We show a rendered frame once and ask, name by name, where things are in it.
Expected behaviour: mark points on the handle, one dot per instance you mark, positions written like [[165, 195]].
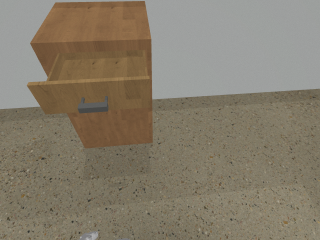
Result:
[[93, 107]]

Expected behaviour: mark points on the drawer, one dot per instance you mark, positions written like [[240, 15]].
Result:
[[120, 75]]

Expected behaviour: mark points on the cabinet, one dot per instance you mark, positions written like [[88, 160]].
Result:
[[103, 26]]

